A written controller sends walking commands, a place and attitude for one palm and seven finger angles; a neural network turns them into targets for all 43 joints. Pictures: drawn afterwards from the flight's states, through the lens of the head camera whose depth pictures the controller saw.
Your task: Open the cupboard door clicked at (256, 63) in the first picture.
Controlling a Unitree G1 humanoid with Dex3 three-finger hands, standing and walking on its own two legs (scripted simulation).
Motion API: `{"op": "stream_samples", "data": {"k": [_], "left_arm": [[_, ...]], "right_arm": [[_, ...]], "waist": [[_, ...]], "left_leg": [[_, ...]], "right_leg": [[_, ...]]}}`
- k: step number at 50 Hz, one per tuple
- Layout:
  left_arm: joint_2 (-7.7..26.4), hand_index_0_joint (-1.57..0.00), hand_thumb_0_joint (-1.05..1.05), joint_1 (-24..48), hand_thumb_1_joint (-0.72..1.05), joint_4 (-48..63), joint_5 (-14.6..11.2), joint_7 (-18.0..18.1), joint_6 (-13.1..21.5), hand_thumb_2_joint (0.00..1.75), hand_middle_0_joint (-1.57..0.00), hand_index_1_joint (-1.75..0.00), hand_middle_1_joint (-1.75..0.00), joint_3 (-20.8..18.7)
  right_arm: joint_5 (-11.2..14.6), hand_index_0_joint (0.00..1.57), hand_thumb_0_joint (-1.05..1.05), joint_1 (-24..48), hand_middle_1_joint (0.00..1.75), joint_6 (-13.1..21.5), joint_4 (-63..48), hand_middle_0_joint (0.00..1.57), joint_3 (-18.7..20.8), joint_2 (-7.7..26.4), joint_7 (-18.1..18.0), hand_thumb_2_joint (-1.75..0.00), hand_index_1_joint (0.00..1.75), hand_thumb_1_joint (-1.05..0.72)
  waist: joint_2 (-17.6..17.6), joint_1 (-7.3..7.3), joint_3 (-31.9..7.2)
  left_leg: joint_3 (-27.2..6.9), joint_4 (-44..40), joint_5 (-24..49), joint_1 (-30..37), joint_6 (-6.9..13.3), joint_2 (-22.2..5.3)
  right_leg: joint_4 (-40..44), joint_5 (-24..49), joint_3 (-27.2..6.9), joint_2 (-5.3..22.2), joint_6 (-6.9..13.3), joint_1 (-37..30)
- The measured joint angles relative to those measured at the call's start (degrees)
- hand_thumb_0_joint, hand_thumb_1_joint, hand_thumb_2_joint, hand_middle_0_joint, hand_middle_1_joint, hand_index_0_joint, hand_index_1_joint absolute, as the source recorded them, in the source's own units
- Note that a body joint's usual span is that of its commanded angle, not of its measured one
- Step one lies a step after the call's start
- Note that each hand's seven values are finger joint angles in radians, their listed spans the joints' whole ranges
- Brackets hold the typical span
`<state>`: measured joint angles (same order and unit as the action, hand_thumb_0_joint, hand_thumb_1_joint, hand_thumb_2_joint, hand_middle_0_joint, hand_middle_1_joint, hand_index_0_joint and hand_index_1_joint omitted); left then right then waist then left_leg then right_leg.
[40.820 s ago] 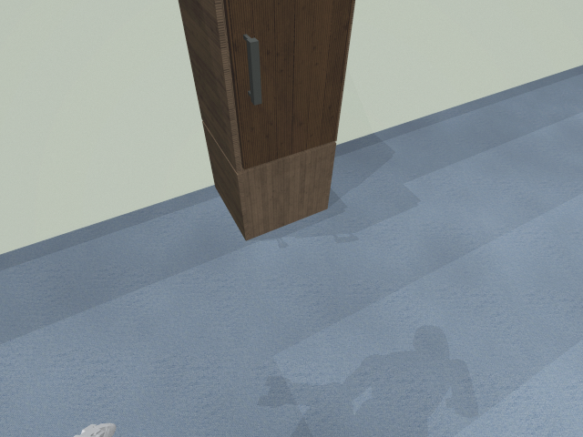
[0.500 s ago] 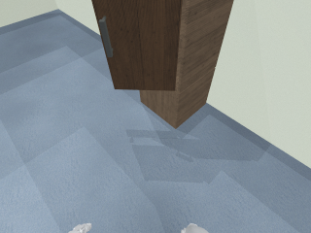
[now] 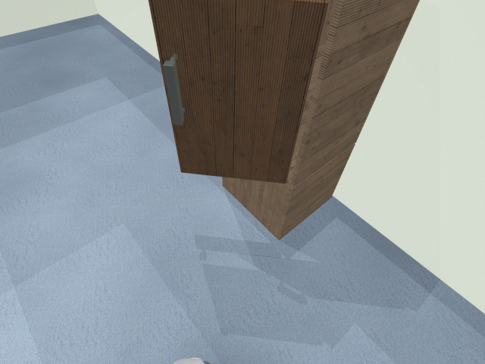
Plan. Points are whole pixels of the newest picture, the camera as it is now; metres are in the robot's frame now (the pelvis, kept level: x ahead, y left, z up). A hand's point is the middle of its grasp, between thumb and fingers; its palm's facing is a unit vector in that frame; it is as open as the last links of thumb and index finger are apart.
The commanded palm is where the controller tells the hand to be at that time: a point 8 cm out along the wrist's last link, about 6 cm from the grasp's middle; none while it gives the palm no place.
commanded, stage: take the last steps up to it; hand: left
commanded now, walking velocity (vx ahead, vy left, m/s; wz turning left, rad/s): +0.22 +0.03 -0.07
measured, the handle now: (176, 90) +0.73 +0.26 +0.02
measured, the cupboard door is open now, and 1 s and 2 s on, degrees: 43 43 43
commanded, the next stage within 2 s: come to a stop and stand still in 0.20 s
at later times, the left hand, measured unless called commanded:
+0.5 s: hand (169, 314) +0.23 +0.17 -0.16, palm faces -0.03 -0.97 -0.23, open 7.3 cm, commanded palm none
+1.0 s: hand (154, 337) +0.18 +0.19 -0.17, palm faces -0.02 -0.96 -0.28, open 7.4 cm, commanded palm none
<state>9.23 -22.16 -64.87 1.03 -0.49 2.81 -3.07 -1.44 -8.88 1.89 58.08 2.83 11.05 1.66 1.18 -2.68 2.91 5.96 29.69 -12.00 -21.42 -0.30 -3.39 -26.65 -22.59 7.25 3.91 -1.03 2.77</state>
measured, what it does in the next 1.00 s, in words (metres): walks ahead: right foot, then left foot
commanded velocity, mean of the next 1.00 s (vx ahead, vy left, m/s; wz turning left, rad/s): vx -0.05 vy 0.02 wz -0.01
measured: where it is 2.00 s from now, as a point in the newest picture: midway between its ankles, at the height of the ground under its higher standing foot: outside the picture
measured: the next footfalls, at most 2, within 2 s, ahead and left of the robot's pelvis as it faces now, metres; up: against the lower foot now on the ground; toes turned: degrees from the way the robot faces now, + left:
right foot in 0.36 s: +0.16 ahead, -0.10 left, +0.00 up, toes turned -5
left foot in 0.60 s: +0.21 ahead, +0.12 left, +0.00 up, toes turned +4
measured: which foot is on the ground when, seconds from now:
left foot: down 0.00-0.36, up 0.38-0.58, down 0.60-1.00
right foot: down 0.00-0.00, up 0.02-0.34, down 0.36-1.00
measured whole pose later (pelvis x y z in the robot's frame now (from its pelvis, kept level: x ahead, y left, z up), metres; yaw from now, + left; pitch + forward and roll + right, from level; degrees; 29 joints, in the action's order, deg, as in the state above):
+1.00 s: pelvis +0.14 +0.00 -0.01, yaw -3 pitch -2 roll +1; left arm 10.3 -15.9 -56.3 1.0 2.7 0.2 -0.6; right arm -0.4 -9.8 -1.0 53.0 2.5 10.9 -0.4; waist -1.8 -0.3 3.0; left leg 4.0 34.2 -16.6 -15.2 -0.4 -1.4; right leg -36.9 -21.4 1.6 0.0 2.1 13.9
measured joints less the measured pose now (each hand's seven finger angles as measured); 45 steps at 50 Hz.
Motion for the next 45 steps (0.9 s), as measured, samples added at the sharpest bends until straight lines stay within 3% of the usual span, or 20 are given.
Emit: {"op": "stream_samples", "data": {"k": [1, 4, 7, 9, 12, 17, 18, 21, 25, 29, 30, 33, 38, 40, 42, 45], "left_arm": [[-0.29, -0.20, 0.00, -0.66, 0.92, -0.26, -0.14, -0.10, -0.43, 0.89, -0.20, -0.30, -0.30, 0.06], [0.25, -0.20, 0.01, 0.85, 0.91, -0.54, -0.14, 0.03, -1.94, 0.89, -0.20, -0.30, -0.30, 0.18], [0.49, -0.20, 0.01, 3.76, 0.91, 0.83, 0.15, -0.25, -2.35, 0.89, -0.20, -0.30, -0.30, -0.02], [0.30, -0.20, 0.01, 5.72, 0.91, 2.46, 0.20, -0.37, -2.23, 0.89, -0.20, -0.30, -0.30, -0.08], [0.04, -0.20, 0.01, 8.35, 0.92, 4.49, 0.36, -0.04, -2.04, 0.89, -0.20, -0.30, -0.30, -0.12], [1.32, -0.20, 0.01, 10.65, 0.93, 6.54, 0.36, -0.17, -1.31, 0.89, -0.20, -0.30, -0.30, -0.09], [1.68, -0.20, 0.01, 10.72, 0.93, 6.75, 0.37, 0.00, -0.85, 0.89, -0.20, -0.30, -0.30, 0.02], [0.56, -0.20, 0.01, 11.71, 0.93, 5.60, -0.09, 0.77, -0.24, 0.89, -0.20, -0.30, -0.30, 0.96], [-0.27, -0.20, 0.01, 13.10, 0.92, 4.75, -0.48, 1.71, -0.68, 0.89, -0.20, -0.30, -0.30, 1.80], [-0.24, -0.20, 0.00, 14.47, 0.93, 4.99, -0.94, 2.35, -1.82, 0.89, -0.20, -0.30, -0.30, 1.26], [-0.17, -0.20, 0.00, 14.62, 0.93, 5.06, -0.95, 2.35, -2.23, 0.89, -0.20, -0.30, -0.30, 1.18], [0.58, -0.21, 0.00, 14.51, 0.92, 5.43, -0.92, 2.41, -3.83, 0.89, -0.20, -0.30, -0.30, 0.89], [1.75, -0.20, 0.00, 14.37, 0.92, 6.23, -0.89, 2.13, -5.44, 0.89, -0.20, -0.30, -0.30, 0.35], [1.95, -0.20, 0.00, 13.90, 0.91, 6.55, -0.81, 1.97, -5.28, 0.89, -0.20, -0.30, -0.30, 0.25], [2.18, -0.20, 0.00, 12.60, 0.91, 7.10, -0.60, 2.37, -4.38, 0.89, -0.20, -0.30, -0.30, 0.58], [1.36, -0.20, 0.00, 9.58, 0.91, 8.18, -0.09, 3.12, -2.97, 0.89, -0.20, -0.30, -0.30, 1.71]], "right_arm": [[-0.30, 0.19, 0.01, 0.34, 0.29, 0.77, -0.61, 0.20, 0.05, 0.36, -0.27, -0.89, 0.30, -0.92], [-0.47, 0.19, 0.01, 0.86, 0.29, 1.50, -1.60, 0.20, -0.31, -0.68, -1.49, -0.89, 0.30, -0.92], [-0.34, 0.19, 0.00, -0.83, 0.29, 1.27, -1.19, 0.20, -0.87, -1.74, -2.20, -0.89, 0.30, -0.91], [-0.12, 0.20, 0.00, -2.33, 0.29, 1.23, -0.41, 0.20, -0.57, -1.89, -2.92, -0.89, 0.30, -0.93], [-0.24, 0.20, 0.00, -4.60, 0.29, 0.78, 1.05, 0.20, -0.62, -1.31, -2.77, -0.89, 0.30, -0.94], [-0.13, 0.20, 0.00, -8.13, 0.29, -0.81, 3.45, 0.20, -0.81, -1.36, -2.21, -0.89, 0.30, -0.93], [0.07, 0.20, 0.00, -8.78, 0.29, -1.11, 3.88, 0.20, -0.94, -1.53, -2.16, -0.89, 0.30, -0.93], [0.48, 0.20, 0.01, -8.63, 0.29, -2.39, 5.27, 0.20, -1.22, -0.92, -2.30, -0.89, 0.30, -0.92], [1.35, 0.19, 0.01, -7.38, 0.29, -3.22, 5.79, 0.20, -1.60, -1.68, -2.90, -0.89, 0.30, -0.92], [1.27, 0.19, 0.01, -5.66, 0.29, -3.95, 5.16, 0.20, -1.32, -1.87, -3.19, -0.89, 0.30, -0.91], [1.16, 0.19, 0.01, -5.19, 0.29, -4.05, 4.93, 0.20, -1.14, -1.70, -3.23, -0.89, 0.30, -0.91], [0.70, 0.19, 0.01, -3.93, 0.29, -4.35, 3.71, 0.20, -0.70, -1.67, -3.31, -0.89, 0.30, -0.91], [-0.01, 0.20, 0.01, -2.06, 0.29, -3.71, 1.18, 0.20, -0.68, -1.67, -3.73, -0.89, 0.30, -0.91], [0.03, 0.20, 0.01, -1.40, 0.29, -3.69, 0.76, 0.20, -0.67, -1.48, -3.68, -0.89, 0.30, -0.91], [0.68, 0.20, 0.01, -0.91, 0.29, -3.77, 0.24, 0.20, -0.62, -1.14, -3.37, -0.89, 0.30, -0.91], [1.01, 0.20, 0.01, -0.29, 0.29, -4.06, -2.79, 0.20, 0.01, 0.16, -2.34, -0.89, 0.30, -0.91]], "waist": [[-0.49, 0.19, -0.03], [1.11, 0.36, 1.38], [1.17, 0.46, 1.17], [0.75, 0.64, 0.80], [-0.21, 1.22, 0.18], [-0.91, 2.37, -0.53], [-0.44, 2.36, -0.81], [-2.86, 3.56, -0.38], [-2.07, 4.15, 0.37], [-0.91, 3.65, 1.56], [-0.85, 3.47, 1.81], [0.39, 2.82, 1.62], [0.23, 2.55, 1.79], [-0.38, 2.29, 1.71], [-0.78, 1.61, 1.18], [-3.62, 2.04, 0.67]], "left_leg": [[0.04, -0.08, 4.06, 0.11, 1.06, -0.13], [1.79, 4.64, 0.71, 0.26, 2.36, 0.84], [2.62, 1.39, -0.30, 3.16, 2.10, 1.66], [2.88, -1.77, 0.46, 5.31, 2.23, 2.23], [3.02, -5.06, 0.62, 8.19, 2.27, 2.60], [3.34, -2.54, -3.74, 10.57, 0.78, 2.34], [3.64, -0.60, -5.43, 10.33, 0.30, 2.52], [1.19, 4.22, -11.77, 9.43, -0.58, 1.46], [-1.08, 5.71, -13.45, 7.94, -1.60, 1.81], [-0.85, 0.42, -5.16, 8.01, -2.17, 1.53], [-0.59, -0.10, -1.52, 8.12, -1.31, 1.31], [0.41, 0.94, -3.79, 8.21, 0.42, 1.71], [0.44, 0.65, -3.79, 7.67, 1.05, 1.81], [0.11, 0.87, -3.58, 7.25, 0.68, 1.62], [0.19, 2.84, -4.27, 5.93, 0.00, 1.30], [-1.77, 7.32, -8.45, 3.46, -0.04, 0.33]], "right_leg": [[-5.84, -2.45, 0.00, 0.31, 0.43, 2.13], [-29.30, -6.05, -3.73, 0.76, 2.31, 12.39], [-38.29, -1.95, -3.69, 1.04, 2.50, 20.71], [-36.36, 0.48, -3.27, 1.41, 2.20, 23.77], [-27.09, 2.62, -2.43, 1.53, 1.77, 24.44], [-10.24, 6.21, -1.54, 0.38, 1.35, 18.12], [-7.43, 7.65, -2.26, 0.36, 2.04, 16.69], [-7.93, 6.22, -1.14, -1.18, 3.54, 15.13], [-4.61, 6.54, -0.57, -1.58, 3.79, 12.37], [-4.83, 5.76, -0.37, -1.54, 3.13, 11.13], [-5.60, 5.21, -0.37, -1.62, 2.88, 11.11], [-7.70, 4.35, -1.23, -1.04, 2.14, 12.00], [-16.39, -4.68, -4.48, -2.31, 1.84, 14.52], [-13.88, -2.08, -4.67, -2.68, 1.82, 13.11], [-7.73, 5.34, -5.06, -2.87, 1.81, 10.79], [-8.62, 2.44, -4.67, -4.70, 2.98, 11.73]]}}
